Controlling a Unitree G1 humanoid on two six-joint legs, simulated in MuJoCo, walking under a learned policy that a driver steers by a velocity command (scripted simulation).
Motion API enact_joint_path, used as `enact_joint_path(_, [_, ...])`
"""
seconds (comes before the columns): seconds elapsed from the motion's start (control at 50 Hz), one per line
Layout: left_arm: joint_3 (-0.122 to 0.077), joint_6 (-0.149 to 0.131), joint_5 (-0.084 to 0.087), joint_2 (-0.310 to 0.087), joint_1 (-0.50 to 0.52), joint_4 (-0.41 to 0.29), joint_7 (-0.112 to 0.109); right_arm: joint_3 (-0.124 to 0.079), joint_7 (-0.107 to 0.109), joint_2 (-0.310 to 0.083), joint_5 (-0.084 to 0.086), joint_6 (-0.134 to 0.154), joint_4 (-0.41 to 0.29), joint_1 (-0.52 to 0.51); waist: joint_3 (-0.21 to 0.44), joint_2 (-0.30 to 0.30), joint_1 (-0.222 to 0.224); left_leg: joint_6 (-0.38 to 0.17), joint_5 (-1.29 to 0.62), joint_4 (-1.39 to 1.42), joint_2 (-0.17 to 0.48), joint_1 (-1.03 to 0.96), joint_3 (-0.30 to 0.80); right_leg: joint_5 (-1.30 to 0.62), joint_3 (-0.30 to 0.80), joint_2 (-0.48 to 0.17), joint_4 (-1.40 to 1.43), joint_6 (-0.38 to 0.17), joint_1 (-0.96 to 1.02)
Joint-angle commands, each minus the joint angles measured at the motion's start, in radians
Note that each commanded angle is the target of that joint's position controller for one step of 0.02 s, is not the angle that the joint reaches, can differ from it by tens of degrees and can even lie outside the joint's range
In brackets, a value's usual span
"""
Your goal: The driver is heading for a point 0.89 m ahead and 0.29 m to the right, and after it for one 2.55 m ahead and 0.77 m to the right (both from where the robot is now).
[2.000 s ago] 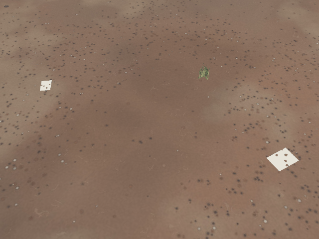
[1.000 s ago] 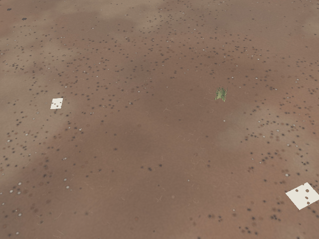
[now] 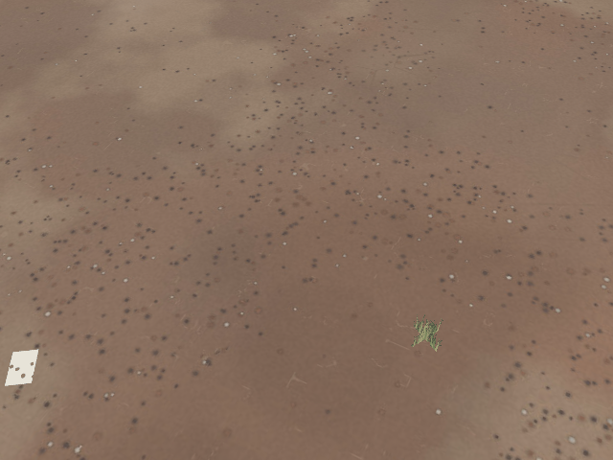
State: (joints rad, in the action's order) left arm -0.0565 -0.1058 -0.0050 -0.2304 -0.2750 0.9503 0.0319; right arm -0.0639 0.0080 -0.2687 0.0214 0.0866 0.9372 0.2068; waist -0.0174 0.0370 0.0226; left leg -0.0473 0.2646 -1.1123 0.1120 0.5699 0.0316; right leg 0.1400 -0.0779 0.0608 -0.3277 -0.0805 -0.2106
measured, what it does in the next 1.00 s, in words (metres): walks ahead, turning right: left foot, then right foot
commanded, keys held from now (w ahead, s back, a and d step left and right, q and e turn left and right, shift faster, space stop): w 0.32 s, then w+e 0.68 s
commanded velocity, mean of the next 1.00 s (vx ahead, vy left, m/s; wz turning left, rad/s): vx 0.50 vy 0.00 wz -0.27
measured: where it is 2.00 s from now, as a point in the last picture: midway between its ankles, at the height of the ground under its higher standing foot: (395, 289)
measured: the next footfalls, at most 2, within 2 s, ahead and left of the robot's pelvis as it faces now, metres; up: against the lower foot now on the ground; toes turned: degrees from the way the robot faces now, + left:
left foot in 0.36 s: +0.38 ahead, +0.16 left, +0.00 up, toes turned +2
right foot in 0.92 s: +0.65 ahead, -0.11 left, +0.00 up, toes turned -20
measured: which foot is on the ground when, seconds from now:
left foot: up 0.00-0.34, down 0.36-0.94, up 0.96-1.00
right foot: down 0.00-0.36, up 0.38-0.90, down 0.92-1.00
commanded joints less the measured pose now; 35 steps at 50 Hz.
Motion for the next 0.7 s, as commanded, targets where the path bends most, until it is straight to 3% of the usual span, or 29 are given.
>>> enact_joint_path(0.02, [-0.027, -0.015, 0.001, -0.141, -0.003, -0.039, -0.016, -0.016, 0.006, -0.047, -0.011, -0.011, -0.044, 0.024, 0.003, -0.080, -0.035, 0.026, -0.117, 0.097, 0.055, 0.114, 0.028, -0.203, 0.233, -0.287, 0.207, -0.164, 0.056])
enact_joint_path(0.14, [-0.026, 0.001, 0.013, -0.151, -0.092, -0.009, -0.036, -0.004, -0.010, -0.019, -0.009, 0.001, -0.103, -0.183, -0.040, -0.090, 0.025, 0.037, -0.376, 0.443, 0.007, 0.111, -0.022, -0.184, 0.132, -0.242, 0.224, -0.115, 0.103])
enact_joint_path(0.24, [-0.033, 0.021, 0.021, -0.161, -0.165, 0.033, -0.042, 0.004, -0.038, -0.025, 0.001, 0.013, -0.154, -0.304, -0.079, -0.097, 0.055, 0.011, -0.314, 0.568, -0.021, 0.139, -0.028, -0.204, 0.136, -0.305, 0.163, -0.110, 0.258])
enact_joint_path(0.3, [-0.043, 0.034, 0.024, -0.182, -0.135, 0.034, -0.048, -0.008, -0.051, -0.064, 0.003, 0.022, -0.155, -0.253, -0.039, -0.124, 0.002, -0.029, -0.209, 0.605, -0.056, 0.025, -0.048, -0.396, 0.136, -0.331, 0.070, -0.084, 0.315])
enact_joint_path(0.32, [-0.045, 0.039, 0.024, -0.189, -0.111, 0.028, -0.048, -0.022, -0.049, -0.091, 0.001, 0.024, -0.134, -0.171, 0.015, -0.136, -0.048, -0.049, -0.195, 0.616, -0.092, -0.105, -0.079, -0.563, 0.115, -0.313, -0.024, -0.068, 0.307])
enact_joint_path(0.34, [-0.035, 0.043, 0.022, -0.165, -0.101, 0.022, -0.047, -0.048, -0.043, -0.136, -0.003, 0.024, -0.083, -0.006, 0.109, -0.118, -0.124, -0.078, -0.216, 0.622, -0.109, -0.344, -0.086, -0.626, 0.088, -0.258, -0.214, -0.041, 0.232])
enact_joint_path(0.36, [-0.017, 0.043, 0.006, -0.129, -0.110, -0.002, -0.045, -0.070, -0.031, -0.213, -0.019, 0.024, -0.047, 0.184, 0.263, -0.010, -0.182, -0.142, -0.228, 0.594, 0.078, -0.675, 0.123, -0.344, 0.050, -0.191, -0.534, -0.006, 0.002])
enact_joint_path(0.38, [0.024, 0.021, 0.013, 0.022, -0.247, -0.003, -0.035, -0.080, -0.035, -0.275, -0.024, 0.021, -0.025, 0.241, 0.404, 0.258, -0.109, -0.301, -0.066, 0.716, 0.315, -1.000, 0.603, 0.380, 0.081, -0.001, -0.881, 0.052, -0.390])
enact_joint_path(0.4, [-0.002, 0.000, 0.042, -0.095, -0.181, 0.010, -0.032, -0.054, -0.034, -0.174, -0.017, 0.022, -0.031, 0.235, 0.386, 0.160, -0.150, -0.269, 0.047, 0.788, 0.295, -0.964, 0.659, 0.443, 0.227, -0.040, -1.002, 0.038, -0.492])
enact_joint_path(0.42, [-0.019, -0.010, 0.063, -0.152, -0.084, -0.022, -0.033, -0.040, -0.028, -0.130, -0.014, 0.026, -0.044, 0.145, 0.231, 0.120, -0.137, -0.212, 0.014, 0.805, 0.267, -0.828, 0.490, 0.362, 0.211, -0.089, -1.017, 0.023, -0.555])
enact_joint_path(0.44, [-0.021, -0.008, 0.059, -0.150, -0.035, -0.032, -0.042, -0.029, -0.027, -0.100, -0.018, 0.029, -0.060, 0.059, 0.154, 0.041, -0.102, -0.179, -0.061, 0.836, 0.233, -0.673, 0.363, 0.263, 0.186, -0.146, -0.972, 0.023, -0.515])
enact_joint_path(0.46, [-0.029, 0.001, 0.045, -0.140, -0.015, -0.032, -0.049, -0.021, -0.029, -0.067, -0.024, 0.033, -0.062, 0.005, 0.092, 0.025, -0.073, -0.158, -0.115, 0.874, 0.197, -0.546, 0.268, 0.204, 0.181, -0.176, -0.912, 0.026, -0.470])
enact_joint_path(0.5, [-0.033, 0.033, 0.043, -0.091, -0.067, -0.018, -0.048, -0.014, -0.031, -0.038, -0.038, 0.038, -0.049, -0.021, 0.057, 0.060, -0.023, -0.138, -0.150, 0.939, 0.156, -0.426, 0.146, 0.142, 0.189, -0.207, -0.859, 0.023, -0.372])
enact_joint_path(0.52, [-0.032, 0.045, 0.045, -0.069, -0.076, -0.017, -0.048, -0.017, -0.029, -0.045, -0.038, 0.042, -0.040, -0.013, 0.042, 0.053, -0.015, -0.142, -0.179, 0.960, 0.151, -0.400, 0.104, 0.129, 0.186, -0.212, -0.844, 0.024, -0.369])
enact_joint_path(0.56, [-0.037, 0.061, 0.041, -0.067, -0.038, -0.037, -0.050, -0.026, -0.019, -0.073, -0.040, 0.046, -0.028, -0.002, 0.007, 0.034, -0.008, -0.144, -0.235, 0.988, 0.150, -0.388, 0.032, 0.055, 0.195, -0.213, -0.800, 0.031, -0.426])
enact_joint_path(0.64, [-0.042, 0.058, 0.030, -0.068, 0.056, -0.075, -0.037, -0.031, 0.003, -0.093, -0.042, 0.039, -0.015, 0.026, -0.023, 0.016, -0.022, -0.123, -0.309, 1.001, 0.134, -0.441, -0.085, -0.142, 0.199, -0.195, -0.617, 0.047, -0.510])
enact_joint_path(0.7, [-0.032, 0.054, 0.024, -0.052, 0.158, -0.112, -0.018, -0.032, 0.015, -0.109, -0.035, 0.031, -0.013, 0.051, -0.051, 0.004, -0.054, -0.103, -0.328, 1.010, 0.126, -0.470, -0.163, -0.235, 0.127, -0.184, -0.466, 0.045, -0.493])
